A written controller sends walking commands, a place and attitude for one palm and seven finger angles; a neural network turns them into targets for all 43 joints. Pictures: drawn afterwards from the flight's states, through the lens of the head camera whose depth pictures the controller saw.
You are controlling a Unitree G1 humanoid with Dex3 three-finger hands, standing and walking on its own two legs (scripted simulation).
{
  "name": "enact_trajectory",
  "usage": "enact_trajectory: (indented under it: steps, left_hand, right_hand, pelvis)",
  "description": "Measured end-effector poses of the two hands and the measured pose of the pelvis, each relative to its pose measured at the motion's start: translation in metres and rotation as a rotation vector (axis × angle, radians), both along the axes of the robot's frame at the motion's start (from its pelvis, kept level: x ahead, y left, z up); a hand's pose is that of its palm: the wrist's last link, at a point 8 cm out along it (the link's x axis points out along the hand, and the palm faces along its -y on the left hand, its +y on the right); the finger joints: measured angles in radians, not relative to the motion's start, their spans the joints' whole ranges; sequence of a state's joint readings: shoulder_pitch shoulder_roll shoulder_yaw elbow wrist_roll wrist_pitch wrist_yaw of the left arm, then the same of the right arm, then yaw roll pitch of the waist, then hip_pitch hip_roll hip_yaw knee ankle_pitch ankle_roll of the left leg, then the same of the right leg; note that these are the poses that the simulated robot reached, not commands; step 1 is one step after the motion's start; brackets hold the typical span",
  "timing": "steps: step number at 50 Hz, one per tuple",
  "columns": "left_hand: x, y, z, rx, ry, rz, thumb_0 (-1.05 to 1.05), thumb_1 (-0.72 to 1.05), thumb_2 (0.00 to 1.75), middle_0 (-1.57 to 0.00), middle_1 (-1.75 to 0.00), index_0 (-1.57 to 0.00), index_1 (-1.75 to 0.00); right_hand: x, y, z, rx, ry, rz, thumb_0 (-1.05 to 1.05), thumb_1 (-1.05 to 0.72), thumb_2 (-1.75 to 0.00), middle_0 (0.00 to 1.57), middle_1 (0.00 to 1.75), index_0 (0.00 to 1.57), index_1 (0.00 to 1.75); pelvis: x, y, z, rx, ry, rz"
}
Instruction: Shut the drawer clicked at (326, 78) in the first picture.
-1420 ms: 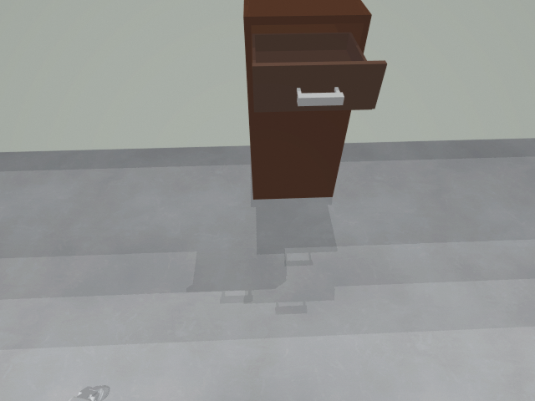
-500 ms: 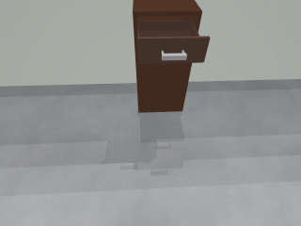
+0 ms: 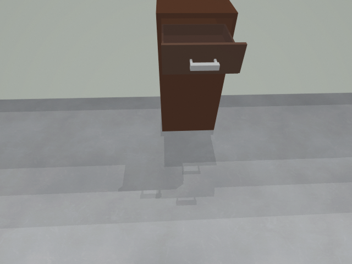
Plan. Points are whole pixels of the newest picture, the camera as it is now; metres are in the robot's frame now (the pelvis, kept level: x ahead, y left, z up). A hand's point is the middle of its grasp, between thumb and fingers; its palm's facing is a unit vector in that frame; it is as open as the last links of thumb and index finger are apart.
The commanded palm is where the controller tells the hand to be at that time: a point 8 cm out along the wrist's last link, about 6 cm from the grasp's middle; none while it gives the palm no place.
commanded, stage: look at it before walking up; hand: left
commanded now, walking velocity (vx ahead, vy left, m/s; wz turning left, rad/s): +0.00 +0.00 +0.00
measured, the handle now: (203, 63) +0.90 -0.07 +0.00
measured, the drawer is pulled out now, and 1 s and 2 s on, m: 0.29 0.29 0.29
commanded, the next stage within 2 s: walk to a spot facing it in 0.02 s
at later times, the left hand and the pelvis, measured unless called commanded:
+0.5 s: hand out of the picture +0.06 +0.20 -0.18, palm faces -0.13 -0.95 -0.28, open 7.4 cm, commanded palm none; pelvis -0.02 -0.01 -0.02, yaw -10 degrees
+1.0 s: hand out of the picture +0.06 +0.16 -0.16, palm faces -0.28 -0.93 -0.24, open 7.4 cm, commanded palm none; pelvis -0.01 -0.02 +0.00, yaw -23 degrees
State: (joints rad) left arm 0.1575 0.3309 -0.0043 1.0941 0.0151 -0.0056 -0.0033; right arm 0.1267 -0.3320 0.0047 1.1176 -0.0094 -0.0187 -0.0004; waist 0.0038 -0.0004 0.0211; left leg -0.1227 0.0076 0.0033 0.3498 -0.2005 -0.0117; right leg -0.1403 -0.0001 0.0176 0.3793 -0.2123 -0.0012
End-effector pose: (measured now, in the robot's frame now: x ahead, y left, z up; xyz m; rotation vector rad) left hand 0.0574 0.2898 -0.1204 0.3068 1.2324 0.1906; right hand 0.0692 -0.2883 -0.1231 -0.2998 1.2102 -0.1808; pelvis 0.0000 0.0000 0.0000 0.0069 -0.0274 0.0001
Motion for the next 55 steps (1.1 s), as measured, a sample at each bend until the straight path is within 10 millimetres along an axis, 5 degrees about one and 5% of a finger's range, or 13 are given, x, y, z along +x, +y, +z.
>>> enact_trajectory:
  steps: [15,23,30,42,49,55]
  left_hand:
    - [0.003,-0.006,-0.006,-0.004,0.022,-0.015,0.00,0.91,0.90,-0.20,-0.30,-0.21,-0.30]
    - [0.002,-0.034,-0.024,-0.050,0.063,-0.080,0.00,0.91,0.90,-0.20,-0.30,-0.20,-0.30]
    - [0.001,-0.070,-0.028,-0.043,0.048,-0.135,0.00,0.91,0.90,-0.20,-0.30,-0.20,-0.30]
    - [-0.007,-0.093,-0.003,-0.071,0.066,-0.191,0.00,0.90,0.90,-0.20,-0.30,-0.21,-0.30]
    - [0.006,-0.082,-0.002,-0.082,0.076,-0.239,0.00,0.90,0.90,-0.20,-0.30,-0.21,-0.30]
    - [0.032,-0.061,-0.010,-0.096,0.102,-0.282,0.00,0.90,0.90,-0.20,-0.30,-0.21,-0.30]
  right_hand:
    - [0.001,0.004,-0.003,0.005,-0.037,-0.043,0.01,-0.91,-0.90,0.20,0.30,0.20,0.30]
    - [-0.038,0.017,-0.024,0.064,-0.028,-0.148,0.01,-0.91,-0.90,0.20,0.30,0.20,0.30]
    - [-0.076,0.004,-0.054,0.123,0.002,-0.251,0.01,-0.91,-0.90,0.20,0.30,0.20,0.30]
    - [-0.094,-0.016,-0.020,0.106,-0.053,-0.333,0.01,-0.91,-0.90,0.20,0.30,0.20,0.30]
    - [-0.085,-0.013,-0.006,0.071,-0.115,-0.380,0.01,-0.91,-0.90,0.20,0.30,0.20,0.29]
    - [-0.059,0.008,0.006,0.050,-0.177,-0.413,0.01,-0.91,-0.90,0.20,0.30,0.20,0.29]
  pelvis:
    - [-0.001,0.000,-0.004,0.002,0.005,-0.054]
    - [-0.013,-0.006,-0.017,0.031,0.001,-0.140]
    - [-0.022,-0.027,-0.032,0.028,-0.014,-0.214]
    - [-0.028,-0.035,-0.003,0.038,0.031,-0.327]
    - [-0.012,-0.022,0.000,0.030,0.047,-0.398]
    - [0.012,-0.002,0.000,0.015,0.051,-0.465]
